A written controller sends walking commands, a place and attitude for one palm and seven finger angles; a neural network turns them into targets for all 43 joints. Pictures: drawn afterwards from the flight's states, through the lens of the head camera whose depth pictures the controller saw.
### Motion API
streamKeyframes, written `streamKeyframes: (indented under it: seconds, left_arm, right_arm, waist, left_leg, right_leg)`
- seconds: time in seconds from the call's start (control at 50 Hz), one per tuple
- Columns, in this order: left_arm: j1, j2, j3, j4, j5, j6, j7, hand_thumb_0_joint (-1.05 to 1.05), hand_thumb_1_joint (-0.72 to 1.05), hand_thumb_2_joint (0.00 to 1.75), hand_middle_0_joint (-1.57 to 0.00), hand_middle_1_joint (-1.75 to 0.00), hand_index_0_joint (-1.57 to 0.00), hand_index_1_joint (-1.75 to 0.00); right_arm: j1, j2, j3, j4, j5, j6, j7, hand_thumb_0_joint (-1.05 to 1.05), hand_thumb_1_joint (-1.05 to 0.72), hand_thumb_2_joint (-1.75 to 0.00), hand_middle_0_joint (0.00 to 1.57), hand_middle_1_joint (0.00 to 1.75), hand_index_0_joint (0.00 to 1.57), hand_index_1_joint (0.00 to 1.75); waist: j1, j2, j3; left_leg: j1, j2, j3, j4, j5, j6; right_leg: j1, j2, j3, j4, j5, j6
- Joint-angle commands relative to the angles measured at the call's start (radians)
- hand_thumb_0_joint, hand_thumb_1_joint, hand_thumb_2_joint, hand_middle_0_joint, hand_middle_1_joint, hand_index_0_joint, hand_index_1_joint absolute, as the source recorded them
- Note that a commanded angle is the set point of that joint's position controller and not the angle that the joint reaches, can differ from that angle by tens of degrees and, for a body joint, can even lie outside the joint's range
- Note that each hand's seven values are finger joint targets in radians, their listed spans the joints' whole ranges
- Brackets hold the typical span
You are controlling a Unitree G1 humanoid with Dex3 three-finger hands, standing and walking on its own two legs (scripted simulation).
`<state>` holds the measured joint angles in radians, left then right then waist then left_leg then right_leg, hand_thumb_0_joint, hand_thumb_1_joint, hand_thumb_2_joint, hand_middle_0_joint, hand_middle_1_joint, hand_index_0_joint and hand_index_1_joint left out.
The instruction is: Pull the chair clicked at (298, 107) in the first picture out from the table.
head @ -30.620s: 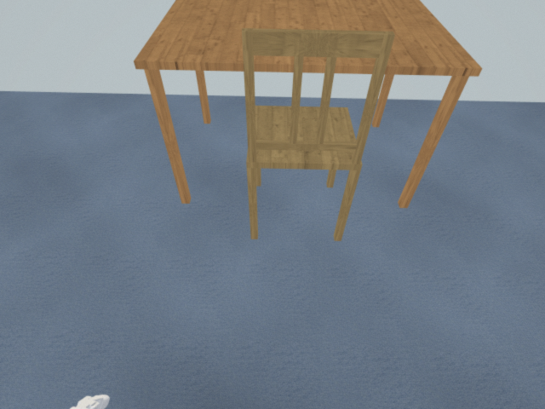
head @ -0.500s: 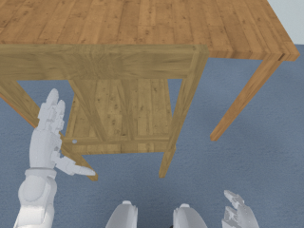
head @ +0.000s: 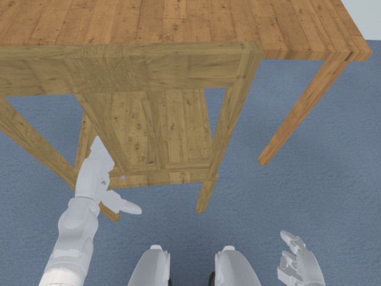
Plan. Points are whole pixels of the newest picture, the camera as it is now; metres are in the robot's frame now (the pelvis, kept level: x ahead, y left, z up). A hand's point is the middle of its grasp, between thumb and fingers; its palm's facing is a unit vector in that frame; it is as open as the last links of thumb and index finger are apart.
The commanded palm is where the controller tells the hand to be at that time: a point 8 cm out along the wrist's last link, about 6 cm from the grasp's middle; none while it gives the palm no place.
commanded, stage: push the fingers through the gap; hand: left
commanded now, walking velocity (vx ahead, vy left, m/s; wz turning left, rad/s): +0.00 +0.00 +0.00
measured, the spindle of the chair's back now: (109, 139) +0.40 +0.17 +0.04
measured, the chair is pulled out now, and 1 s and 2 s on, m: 0.05 0.04 0.04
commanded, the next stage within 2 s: hook a spindle and tug to test in 1.26 s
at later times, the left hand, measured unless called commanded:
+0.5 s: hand (111, 138) +0.40 +0.17 +0.05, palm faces +0.07 -1.00 -0.05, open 16.9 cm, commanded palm +0.37 +0.21 +0.02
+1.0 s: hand (118, 133) +0.43 +0.17 +0.02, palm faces +0.02 -1.00 -0.03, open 17.0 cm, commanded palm +0.40 +0.21 +0.02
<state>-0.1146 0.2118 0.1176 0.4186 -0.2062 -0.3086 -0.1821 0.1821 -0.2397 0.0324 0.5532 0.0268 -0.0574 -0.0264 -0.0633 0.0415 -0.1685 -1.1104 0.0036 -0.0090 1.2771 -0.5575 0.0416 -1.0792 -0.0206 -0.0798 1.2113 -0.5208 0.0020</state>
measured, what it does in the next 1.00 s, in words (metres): stands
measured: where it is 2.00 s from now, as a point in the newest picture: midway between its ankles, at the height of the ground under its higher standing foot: outside the picture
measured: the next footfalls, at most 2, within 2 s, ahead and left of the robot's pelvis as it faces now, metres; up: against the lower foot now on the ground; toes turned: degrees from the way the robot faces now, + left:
none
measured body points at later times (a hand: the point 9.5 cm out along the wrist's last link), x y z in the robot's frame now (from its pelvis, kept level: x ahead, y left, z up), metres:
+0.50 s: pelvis +0.00 -0.01 +0.00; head +0.11 +0.01 +0.44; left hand +0.39 +0.22 +0.05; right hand +0.13 -0.26 -0.11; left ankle +0.02 +0.09 -0.63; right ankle +0.03 -0.13 -0.63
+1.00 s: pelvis -0.01 -0.01 -0.01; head +0.13 +0.01 +0.42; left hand +0.42 +0.22 +0.02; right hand +0.08 -0.27 -0.12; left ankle +0.02 +0.09 -0.63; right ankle +0.03 -0.13 -0.63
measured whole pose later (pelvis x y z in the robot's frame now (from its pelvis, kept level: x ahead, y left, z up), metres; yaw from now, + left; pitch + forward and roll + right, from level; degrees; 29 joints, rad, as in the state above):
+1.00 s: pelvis -0.01 -0.01 -0.01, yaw -1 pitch +24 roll -3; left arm -0.54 0.33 0.29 0.84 -0.16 -0.49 -0.18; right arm 0.25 -0.25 0.02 0.63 0.00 0.00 -0.01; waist -0.11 0.03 -0.15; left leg -1.17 0.02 -0.01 1.29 -0.54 0.03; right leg -1.15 -0.01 -0.08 1.22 -0.50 -0.01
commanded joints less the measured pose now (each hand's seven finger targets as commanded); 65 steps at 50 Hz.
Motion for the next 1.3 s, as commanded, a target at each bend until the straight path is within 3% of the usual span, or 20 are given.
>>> streamKeyframes:
  seconds: [0.0,0.04,0.1,0.16,0.22,0.28,0.32,0.36,0.4,0.48,0.54,0.64,0.68,0.72,0.8,0.86,0.98,1.14,1.24,1.28]
  left_arm:
    - [-0.213,0.267,0.197,-0.534,-0.018,-0.268,0.124,0.00,-0.50,0.30,-0.06,-0.08,-0.06,-0.08]
    - [-0.187,0.189,0.127,-0.432,0.012,-0.305,0.147,0.00,-0.50,0.30,-0.06,-0.08,-0.06,-0.08]
    - [-0.178,0.102,0.043,-0.112,0.048,-0.254,0.090,0.00,-0.50,0.30,-0.06,-0.08,-0.06,-0.08]
    - [-0.189,0.037,-0.029,0.061,0.032,-0.141,-0.017,0.00,-0.50,0.30,-0.06,-0.08,-0.06,-0.08]
    - [-0.328,0.117,0.033,-0.034,-0.004,-0.104,-0.056,0.00,-0.50,0.30,-0.06,-0.08,-0.06,-0.08]
    - [-0.459,0.267,0.165,-0.298,-0.020,-0.201,0.005,0.00,-0.50,0.30,-0.06,-0.08,-0.06,-0.08]
    - [-0.464,0.295,0.202,-0.362,-0.014,-0.272,0.068,0.00,-0.50,0.30,-0.06,-0.08,-0.06,-0.08]
    - [-0.422,0.308,0.231,-0.274,0.006,-0.302,0.115,0.00,-0.50,0.30,-0.06,-0.08,-0.06,-0.08]
    - [-0.392,0.235,0.186,-0.090,0.035,-0.288,0.119,0.00,-0.50,0.30,-0.06,-0.08,-0.06,-0.08]
    - [-0.362,0.128,0.078,0.219,0.056,-0.168,0.028,0.00,-0.50,0.30,-0.06,-0.08,-0.06,-0.08]
    - [-0.474,0.165,0.089,0.170,0.028,-0.139,-0.027,0.00,-0.50,0.30,-0.06,-0.08,-0.06,-0.08]
    - [-0.699,0.313,0.202,-0.143,0.006,-0.287,0.036,0.00,-0.50,0.30,-0.06,-0.08,-0.06,-0.08]
    - [-0.714,0.356,0.248,-0.081,0.025,-0.315,0.081,0.00,-0.50,0.30,-0.06,-0.08,-0.06,-0.08]
    - [-0.683,0.322,0.235,0.079,0.054,-0.307,0.099,0.00,-0.50,0.30,-0.06,-0.08,-0.06,-0.08]
    - [-0.669,0.288,0.191,0.304,0.087,-0.246,0.045,0.00,-0.50,0.30,-0.06,-0.08,-0.06,-0.08]
    - [-0.737,0.254,0.164,0.273,0.049,-0.231,-0.005,0.00,-0.50,0.30,-0.06,-0.08,-0.06,-0.08]
    - [-0.772,0.309,0.200,0.127,0.027,-0.292,0.002,0.00,-0.50,0.30,-0.06,-0.08,-0.06,-0.08]
    - [-0.685,0.286,0.206,0.277,0.057,-0.262,0.039,0.00,-0.50,0.30,-0.06,-0.08,-0.06,-0.08]
    - [-0.762,0.259,0.164,0.145,0.055,-0.314,0.033,0.00,-0.50,0.30,-0.06,-0.08,-0.06,-0.08]
    - [-0.744,0.263,0.165,0.154,0.055,-0.316,0.032,0.00,-0.50,0.30,-0.06,-0.08,-0.06,-0.08]
  right_arm:
    - [0.036,-0.115,-0.063,-0.112,-0.027,-0.056,-0.018,0.00,-0.90,-0.90,0.20,0.30,0.20,0.30]
    - [0.028,-0.115,-0.065,-0.084,-0.036,-0.061,0.000,0.00,-0.90,-0.90,0.20,0.30,0.20,0.30]
    - [0.048,-0.148,-0.074,-0.045,-0.034,-0.045,0.019,0.00,-0.90,-0.90,0.20,0.30,0.20,0.30]
    - [0.057,-0.178,-0.076,-0.065,-0.009,-0.017,0.021,0.00,-0.90,-0.90,0.20,0.30,0.20,0.30]
    - [0.057,-0.186,-0.082,-0.092,0.002,-0.004,0.004,0.00,-0.90,-0.90,0.20,0.30,0.20,0.30]
    - [0.059,-0.162,-0.080,-0.096,-0.013,-0.022,-0.012,0.00,-0.90,-0.90,0.20,0.30,0.20,0.30]
    - [0.068,-0.144,-0.074,-0.075,-0.024,-0.036,-0.014,0.00,-0.90,-0.90,0.20,0.30,0.20,0.30]
    - [0.071,-0.142,-0.072,-0.050,-0.038,-0.038,-0.008,0.00,-0.90,-0.90,0.20,0.30,0.20,0.30]
    - [0.074,-0.141,-0.072,-0.028,-0.039,-0.027,0.005,0.00,-0.90,-0.90,0.20,0.30,0.20,0.30]
    - [0.099,-0.175,-0.074,-0.035,-0.022,0.009,0.025,0.00,-0.90,-0.90,0.20,0.30,0.20,0.30]
    - [0.104,-0.186,-0.079,-0.062,-0.008,0.023,0.019,0.00,-0.90,-0.90,0.20,0.30,0.20,0.30]
    - [0.114,-0.163,-0.082,-0.048,-0.025,-0.003,-0.002,0.00,-0.90,-0.90,0.20,0.30,0.20,0.30]
    - [0.123,-0.160,-0.077,-0.017,-0.039,-0.006,-0.005,0.00,-0.90,-0.90,0.20,0.30,0.20,0.30]
    - [0.126,-0.154,-0.073,0.007,-0.042,0.001,-0.003,0.00,-0.90,-0.90,0.20,0.30,0.20,0.30]
    - [0.145,-0.175,-0.070,0.005,-0.039,0.024,0.011,0.00,-0.90,-0.90,0.20,0.30,0.20,0.30]
    - [0.147,-0.179,-0.074,-0.014,-0.031,0.032,0.010,0.00,-0.90,-0.90,0.20,0.30,0.20,0.30]
    - [0.150,-0.174,-0.077,-0.011,-0.033,0.023,0.008,0.00,-0.90,-0.90,0.20,0.30,0.20,0.30]
    - [0.150,-0.177,-0.073,-0.016,-0.033,0.050,0.021,0.00,-0.90,-0.90,0.20,0.30,0.20,0.30]
    - [0.141,-0.171,-0.077,-0.027,-0.036,0.045,0.021,0.00,-0.90,-0.90,0.20,0.30,0.20,0.30]
    - [0.149,-0.176,-0.080,-0.015,-0.037,0.044,0.022,0.00,-0.90,-0.90,0.20,0.30,0.20,0.30]
  waist:
    - [0.056,0.105,-0.515]
    - [0.017,0.085,-0.446]
    - [-0.046,0.001,-0.294]
    - [-0.050,-0.017,-0.210]
    - [-0.032,-0.009,-0.335]
    - [0.012,0.097,-0.528]
    - [0.020,0.131,-0.563]
    - [0.008,0.076,-0.520]
    - [-0.022,0.031,-0.410]
    - [-0.053,-0.033,-0.248]
    - [-0.047,-0.014,-0.320]
    - [-0.020,0.120,-0.579]
    - [-0.031,0.089,-0.552]
    - [-0.052,0.045,-0.443]
    - [-0.071,0.014,-0.351]
    - [-0.070,0.057,-0.399]
    - [-0.047,0.093,-0.546]
    - [-0.053,0.002,-0.365]
    - [-0.055,0.108,-0.467]
    - [-0.057,0.102,-0.467]
  left_leg:
    - [0.418,0.003,-0.045,-0.203,0.497,-0.049]
    - [0.376,0.009,-0.044,-0.174,0.480,-0.045]
    - [0.244,0.011,-0.051,-0.157,0.322,-0.038]
    - [0.187,0.001,-0.039,-0.192,0.191,-0.029]
    - [0.238,-0.002,-0.035,-0.198,0.236,-0.021]
    - [0.384,0.005,-0.039,-0.192,0.406,-0.028]
    - [0.439,0.008,-0.044,-0.185,0.494,-0.040]
    - [0.382,0.009,-0.047,-0.168,0.489,-0.037]
    - [0.286,0.008,-0.040,-0.158,0.414,-0.036]
    - [0.160,-0.002,-0.021,-0.182,0.226,-0.029]
    - [0.194,-0.001,-0.021,-0.187,0.246,-0.022]
    - [0.406,0.009,-0.038,-0.169,0.444,-0.033]
    - [0.357,0.008,-0.041,-0.151,0.437,-0.031]
    - [0.267,0.006,-0.033,-0.142,0.371,-0.028]
    - [0.152,-0.001,-0.015,-0.146,0.261,-0.021]
    - [0.207,-0.003,-0.020,-0.154,0.272,-0.019]
    - [0.339,0.007,-0.036,-0.159,0.385,-0.024]
    - [0.196,0.001,-0.022,-0.181,0.251,-0.020]
    - [0.334,0.008,-0.033,-0.179,0.333,-0.029]
    - [0.367,0.016,-0.049,-0.180,0.365,-0.036]
  right_leg:
    - [0.251,0.037,0.021,-0.120,0.311,-0.036]
    - [0.205,0.038,0.019,-0.112,0.307,-0.030]
    - [0.131,0.040,0.010,-0.122,0.217,-0.023]
    - [0.131,0.039,0.014,-0.168,0.137,-0.031]
    - [0.201,0.031,0.026,-0.180,0.184,-0.028]
    - [0.259,0.032,0.038,-0.151,0.293,-0.029]
    - [0.251,0.037,0.035,-0.130,0.337,-0.030]
    - [0.247,0.039,0.032,-0.118,0.343,-0.025]
    - [0.210,0.038,0.028,-0.113,0.310,-0.019]
    - [0.164,0.041,0.026,-0.161,0.192,-0.024]
    - [0.199,0.035,0.036,-0.171,0.214,-0.028]
    - [0.240,0.040,0.047,-0.137,0.321,-0.026]
    - [0.231,0.041,0.048,-0.121,0.323,-0.019]
    - [0.200,0.040,0.044,-0.122,0.286,-0.014]
    - [0.189,0.036,0.050,-0.141,0.229,-0.019]
    - [0.186,0.036,0.048,-0.152,0.222,-0.025]
    - [0.218,0.043,0.043,-0.143,0.284,-0.025]
    - [0.194,0.041,0.040,-0.165,0.193,-0.022]
    - [0.163,0.043,0.036,-0.152,0.225,-0.029]
    - [0.140,0.047,0.026,-0.147,0.228,-0.031]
